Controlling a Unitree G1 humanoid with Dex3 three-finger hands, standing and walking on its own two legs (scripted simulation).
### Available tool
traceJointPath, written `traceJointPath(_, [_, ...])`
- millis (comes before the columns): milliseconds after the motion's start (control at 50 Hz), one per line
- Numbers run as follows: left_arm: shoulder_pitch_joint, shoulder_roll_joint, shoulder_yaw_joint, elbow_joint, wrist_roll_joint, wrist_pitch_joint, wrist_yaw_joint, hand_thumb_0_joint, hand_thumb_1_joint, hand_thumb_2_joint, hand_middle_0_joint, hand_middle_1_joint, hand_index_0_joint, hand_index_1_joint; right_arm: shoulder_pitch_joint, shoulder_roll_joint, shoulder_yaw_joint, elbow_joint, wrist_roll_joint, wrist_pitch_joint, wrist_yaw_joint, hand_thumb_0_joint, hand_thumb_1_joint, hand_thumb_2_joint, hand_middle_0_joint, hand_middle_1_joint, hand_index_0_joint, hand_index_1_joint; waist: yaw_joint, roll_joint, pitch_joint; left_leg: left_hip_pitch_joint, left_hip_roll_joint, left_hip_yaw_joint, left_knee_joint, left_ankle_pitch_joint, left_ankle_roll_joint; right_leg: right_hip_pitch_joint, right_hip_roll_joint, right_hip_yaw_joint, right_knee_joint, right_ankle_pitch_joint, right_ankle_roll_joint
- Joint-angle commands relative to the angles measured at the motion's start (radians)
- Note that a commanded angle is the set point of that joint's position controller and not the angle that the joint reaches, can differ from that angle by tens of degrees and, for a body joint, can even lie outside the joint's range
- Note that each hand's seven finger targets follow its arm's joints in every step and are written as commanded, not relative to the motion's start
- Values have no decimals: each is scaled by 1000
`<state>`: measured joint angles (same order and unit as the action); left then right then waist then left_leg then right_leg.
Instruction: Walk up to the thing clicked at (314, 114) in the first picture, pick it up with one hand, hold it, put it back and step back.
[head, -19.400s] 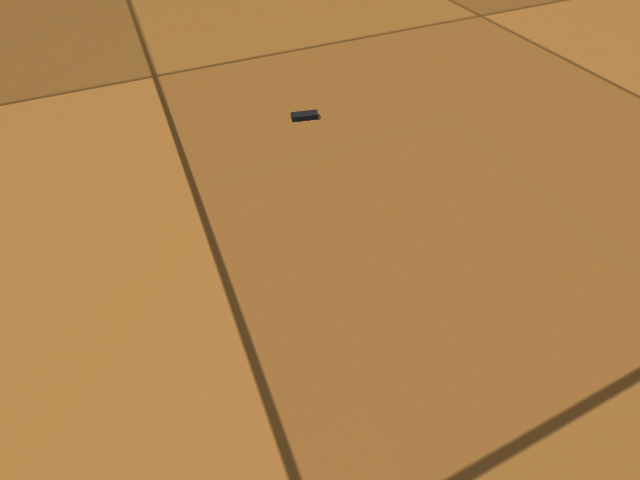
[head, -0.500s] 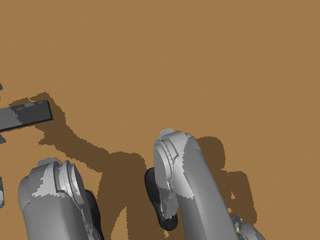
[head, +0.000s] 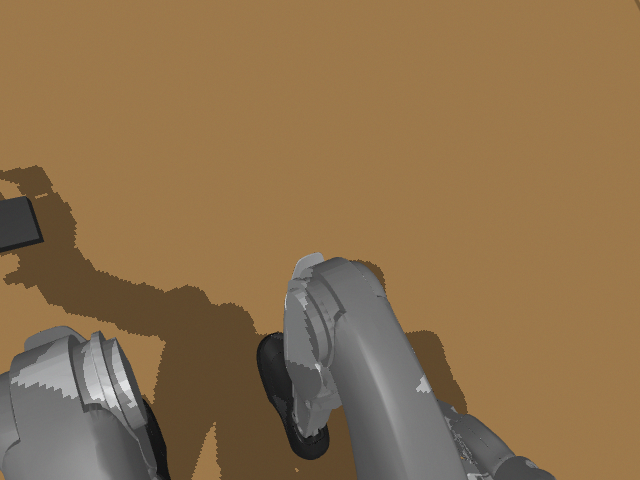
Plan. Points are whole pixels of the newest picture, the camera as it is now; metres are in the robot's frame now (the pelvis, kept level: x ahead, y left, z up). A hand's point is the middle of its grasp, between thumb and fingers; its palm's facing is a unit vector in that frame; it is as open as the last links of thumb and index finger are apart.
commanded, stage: rest palm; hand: left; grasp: from above
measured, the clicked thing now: out of the picture +0.45 +0.30 -0.29
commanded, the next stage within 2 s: close in 0.82 s
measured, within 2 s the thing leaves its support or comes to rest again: neither
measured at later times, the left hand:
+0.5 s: hand out of the picture +0.43 +0.29 -0.25, palm faces -0.43 -0.11 -0.89, open 14.2 cm
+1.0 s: hand out of the picture +0.43 +0.30 -0.26, palm faces -0.47 -0.12 -0.87, open 14.0 cm
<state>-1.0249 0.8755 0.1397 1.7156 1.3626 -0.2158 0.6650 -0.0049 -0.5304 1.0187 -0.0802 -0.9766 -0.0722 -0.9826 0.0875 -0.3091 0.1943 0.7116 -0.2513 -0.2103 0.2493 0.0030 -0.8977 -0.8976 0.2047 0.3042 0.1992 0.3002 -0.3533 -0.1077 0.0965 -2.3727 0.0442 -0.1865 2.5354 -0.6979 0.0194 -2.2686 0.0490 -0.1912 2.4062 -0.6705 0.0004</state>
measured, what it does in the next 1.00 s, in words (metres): stands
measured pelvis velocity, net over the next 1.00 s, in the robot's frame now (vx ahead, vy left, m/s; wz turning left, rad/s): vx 0.00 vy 0.00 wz -0.05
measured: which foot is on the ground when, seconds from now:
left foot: down 0.00-1.00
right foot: down 0.00-1.00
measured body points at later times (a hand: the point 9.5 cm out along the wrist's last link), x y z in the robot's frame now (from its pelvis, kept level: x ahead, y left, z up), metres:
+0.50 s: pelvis +0.00 +0.00 +0.00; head +0.27 +0.12 +0.34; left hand +0.45 +0.30 -0.20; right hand +0.05 -0.25 -0.07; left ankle +0.07 +0.12 -0.27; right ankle +0.10 -0.10 -0.27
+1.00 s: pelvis +0.00 +0.00 +0.00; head +0.28 +0.13 +0.33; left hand +0.45 +0.30 -0.21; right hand +0.05 -0.24 -0.06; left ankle +0.07 +0.12 -0.27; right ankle +0.10 -0.10 -0.27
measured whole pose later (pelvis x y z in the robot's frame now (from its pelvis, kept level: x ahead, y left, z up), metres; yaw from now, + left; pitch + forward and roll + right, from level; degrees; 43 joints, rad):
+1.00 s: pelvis +0.00 +0.00 +0.00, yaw -3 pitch +26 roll -14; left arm -0.99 0.96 0.07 1.73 1.27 -0.25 0.67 -0.01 -0.49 0.98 -0.10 -1.00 -0.10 -1.00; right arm 0.07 -0.33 0.30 0.70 -0.27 -0.29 0.32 0.00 -0.90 -0.90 0.20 0.30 0.20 0.30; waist -0.36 -0.15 0.18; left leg -2.34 0.05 -0.26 2.57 -0.73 0.01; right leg -2.21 0.07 -0.25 2.39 -0.68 0.01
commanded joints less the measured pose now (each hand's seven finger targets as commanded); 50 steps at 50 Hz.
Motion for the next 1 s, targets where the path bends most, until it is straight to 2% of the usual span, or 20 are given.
traceJointPath(0, [-214,280,60,-113,-57,27,28,0,-550,994,-59,-976,-48,-985,220,-301,-85,12,-2,-13,5,0,-897,-902,200,300,200,300,-1,487,-684,521,0,74,-236,222,2,384,48,-32,-226,277,-25])
traceJointPath(20, [-207,247,41,-82,-66,28,11,0,-550,1000,-60,-979,-49,-989,223,-288,-73,10,-4,-18,11,0,-898,-902,200,300,200,300,-24,463,-654,503,-2,73,-216,224,7,375,44,-36,-214,288,-20])
traceJointPath(100, [-190,289,56,-142,-103,-2,-26,0,-545,981,-57,-976,-49,-982,237,-295,-64,24,-5,-22,12,0,-897,-902,200,300,200,300,-12,482,-681,520,0,54,-227,236,2,401,46,-53,-216,288,-25])
traceJointPath(160, [-180,267,23,-139,-107,-34,-43,0,-554,999,-59,-978,-47,-989,234,-290,-48,25,-5,-14,13,0,-896,-902,200,300,200,300,-24,464,-658,498,3,46,-219,229,5,420,54,-56,-220,294,-21])
traceJointPath(200, [-181,280,24,-147,-106,-59,-38,0,-551,1001,-59,-972,-46,-983,237,-304,-45,27,-3,-13,10,0,-894,-901,200,300,200,300,-21,464,-651,503,4,40,-218,229,2,406,53,-65,-220,288,-23])
traceJointPath(240, [-181,269,-3,-114,-92,-76,-30,0,-548,1002,-62,-970,-49,-982,230,-303,-26,21,-14,-15,16,0,-894,-901,200,300,200,300,-37,438,-615,477,5,40,-206,211,5,412,58,-65,-219,284,-19])
traceJointPath(260, [-175,291,16,-132,-88,-86,-15,0,-557,1019,-65,-968,-47,-985,229,-314,-30,24,-10,-14,13,0,-894,-901,200,300,200,300,-25,438,-623,478,6,38,-214,210,5,421,64,-67,-226,284,-19])
traceJointPath(280, [-176,301,15,-119,-74,-90,-4,0,-544,1008,-64,-962,-49,-976,239,-319,-27,18,-13,-15,15,0,-892,-900,200,300,200,300,-36,450,-609,487,4,39,-212,210,3,415,60,-67,-220,280,-19])
traceJointPath(320, [-172,281,-4,-111,-59,-91,22,0,-544,1016,-66,-960,-48,-976,221,-326,-24,23,-24,-19,16,0,-891,-901,200,300,200,300,-34,443,-598,475,7,34,-216,198,1,401,66,-75,-224,264,-22])
traceJointPath(360, [-175,256,-34,-111,-58,-85,42,0,-544,1010,-67,-969,-51,-984,200,-338,-29,14,-26,-32,18,0,-893,-902,200,300,200,300,-39,444,-571,469,7,31,-222,176,0,381,70,-78,-229,240,-22])
traceJointPath(420, [-179,273,-28,-71,-38,-64,71,0,-541,1002,-68,-969,-53,-982,191,-344,-28,15,-24,-47,26,0,-895,-902,200,300,200,300,-39,468,-553,493,13,18,-237,169,-10,349,69,-87,-210,235,-26])
traceJointPath(500, [-202,245,-44,-91,-49,-26,103,0,-535,1001,-70,-963,-55,-976,162,-355,-37,15,-24,-69,38,0,-895,-902,200,300,200,300,-44,465,-541,479,15,14,-245,147,-9,340,71,-86,-229,216,-25])
traceJointPath(520, [-199,269,-25,-73,-47,-15,105,0,-537,990,-71,-958,-56,-971,172,-358,-35,21,-26,-72,43,0,-896,-903,200,300,200,300,-46,474,-539,489,17,10,-247,148,-10,340,68,-87,-224,218,-24])
traceJointPath(560, [-198,283,-16,-69,-50,5,103,0,-540,1013,-75,-969,-58,-985,165,-346,-29,19,-19,-73,48,0,-897,-904,200,300,200,300,-40,484,-562,491,20,14,-234,175,-10,358,73,-80,-219,249,-24])
traceJointPath(580, [-205,249,-32,-62,-55,12,97,0,-539,995,-69,-969,-55,-981,159,-357,-37,7,-19,-80,52,0,-898,-904,200,300,200,300,-52,484,-546,498,18,9,-238,171,-12,345,64,-81,-209,248,-23])
traceJointPath(620, [-204,270,-9,-69,-71,24,94,0,-535,991,-67,-974,-55,-984,158,-350,-34,21,-17,-81,56,0,-898,-904,200,300,200,300,-46,500,-548,506,21,2,-245,179,-15,341,66,-88,-213,247,-24])
traceJointPath(700, [-206,266,-9,-63,-90,23,51,0,-536,978,-68,-976,-57,-985,167,-352,-28,10,-12,-90,63,0,-899,-905,199,300,200,300,-63,498,-546,525,19,3,-233,197,-12,356,60,-87,-206,273,-19])
traceJointPath(820, [-202,254,-45,-81,-110,-17,27,0,-520,982,-74,-999,-67,-1005,167,-349,-9,15,-14,-86,61,0,-901,-906,199,301,200,301,-68,508,-567,533,21,-4,-230,231,-17,397,65,-97,-209,300,-20])
traceJointPath(900, [-189,261,-56,-84,-104,-42,35,0,-510,978,-74,-1000,-68,-1004,172,-358,1,8,-14,-81,56,0,-898,-905,200,301,200,300,-66,493,-550,529,23,-11,-236,213,-17,396,66,-107,-212,280,-21])
traceJointPath(980, [-181,250,-73,-81,-90,-54,67,0,-359,917,-157,-994,-171,-978,166,-362,13,1,-20,-85,61,0,-889,-898,200,300,200,300,-68,480,-549,542,25,-17,-229,237,-19,405,72,-113,-210,304,-17])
